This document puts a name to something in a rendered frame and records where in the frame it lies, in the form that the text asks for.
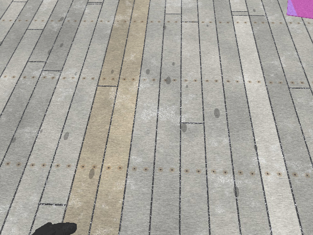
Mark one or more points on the left robot hand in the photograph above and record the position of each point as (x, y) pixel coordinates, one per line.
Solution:
(61, 228)

